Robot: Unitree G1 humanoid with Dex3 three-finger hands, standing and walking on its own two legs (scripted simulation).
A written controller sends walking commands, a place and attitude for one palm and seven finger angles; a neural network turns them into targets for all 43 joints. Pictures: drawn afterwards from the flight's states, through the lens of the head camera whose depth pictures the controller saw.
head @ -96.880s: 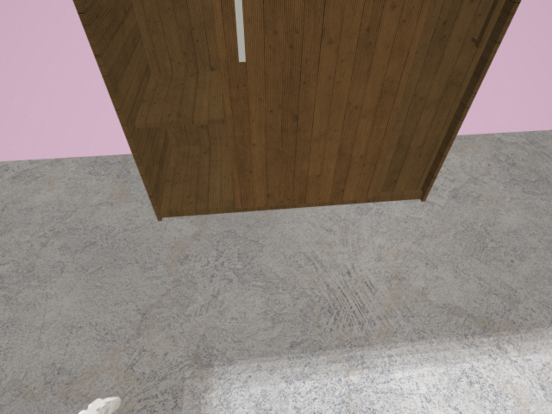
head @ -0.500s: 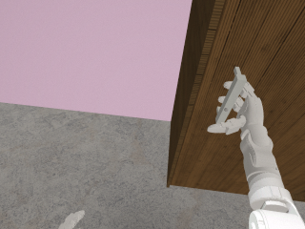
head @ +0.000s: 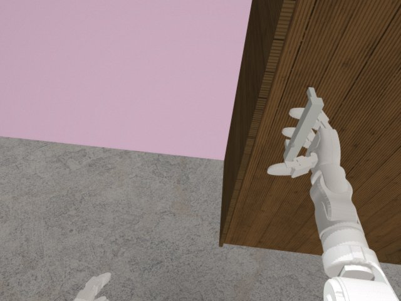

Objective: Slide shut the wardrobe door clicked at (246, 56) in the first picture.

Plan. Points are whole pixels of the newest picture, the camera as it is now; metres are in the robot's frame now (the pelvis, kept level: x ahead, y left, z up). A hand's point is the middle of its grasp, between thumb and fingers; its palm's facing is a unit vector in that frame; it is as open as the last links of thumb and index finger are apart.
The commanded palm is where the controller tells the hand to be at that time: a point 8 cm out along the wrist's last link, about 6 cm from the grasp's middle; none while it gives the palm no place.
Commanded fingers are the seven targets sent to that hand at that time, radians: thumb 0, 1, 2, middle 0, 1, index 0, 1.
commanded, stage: slide the fingers in behind the handle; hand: right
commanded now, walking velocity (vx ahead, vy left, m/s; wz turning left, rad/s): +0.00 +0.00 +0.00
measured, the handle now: (299, 127) +0.47 -0.16 +0.11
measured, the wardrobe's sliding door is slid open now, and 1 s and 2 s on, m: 0.00 0.00 0.00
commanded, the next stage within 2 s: grip the handle and tug to test in 0.30 s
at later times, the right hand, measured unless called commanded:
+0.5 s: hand (293, 144) +0.41 -0.13 +0.12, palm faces +0.01 +1.00 -0.02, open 14.0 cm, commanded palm +0.38 -0.19 +0.12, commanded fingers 0.00 0.22 -0.42 0.33 1.24 0.33 1.24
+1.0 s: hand (293, 144) +0.42 -0.14 +0.11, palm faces +0.02 +1.00 -0.02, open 6.8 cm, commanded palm +0.39 -0.19 +0.12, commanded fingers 0.00 -0.90 -0.90 0.45 1.40 0.45 1.40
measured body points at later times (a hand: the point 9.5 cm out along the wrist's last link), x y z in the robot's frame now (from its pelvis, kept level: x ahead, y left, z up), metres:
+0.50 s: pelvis +0.00 -0.01 +0.00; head +0.01 +0.00 +0.45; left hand +0.10 +0.24 -0.11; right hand +0.40 -0.19 +0.12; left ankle +0.01 +0.11 -0.73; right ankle -0.02 -0.11 -0.73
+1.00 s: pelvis +0.00 -0.01 +0.00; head +0.02 +0.00 +0.45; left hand +0.10 +0.24 -0.11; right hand +0.41 -0.19 +0.12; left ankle +0.01 +0.11 -0.73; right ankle -0.02 -0.11 -0.73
